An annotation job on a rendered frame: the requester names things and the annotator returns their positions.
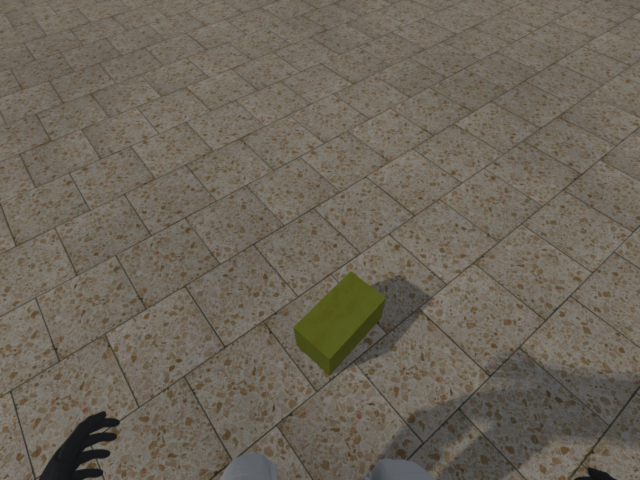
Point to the carton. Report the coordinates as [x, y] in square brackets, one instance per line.
[334, 327]

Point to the right robot thigh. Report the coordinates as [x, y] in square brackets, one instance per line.
[398, 470]

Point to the robot thigh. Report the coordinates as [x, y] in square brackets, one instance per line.
[398, 470]
[250, 467]

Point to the robot left hand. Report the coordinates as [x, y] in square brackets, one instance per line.
[70, 454]

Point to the left robot thigh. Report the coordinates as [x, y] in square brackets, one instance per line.
[250, 467]

